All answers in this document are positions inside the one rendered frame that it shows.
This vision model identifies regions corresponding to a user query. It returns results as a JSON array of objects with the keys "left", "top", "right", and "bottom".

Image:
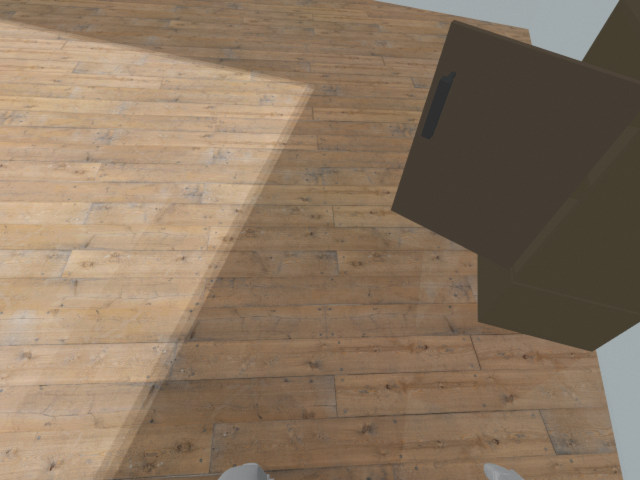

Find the cupboard door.
[{"left": 391, "top": 20, "right": 640, "bottom": 270}]

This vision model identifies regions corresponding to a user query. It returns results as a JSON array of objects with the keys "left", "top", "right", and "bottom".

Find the handle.
[{"left": 421, "top": 71, "right": 456, "bottom": 140}]

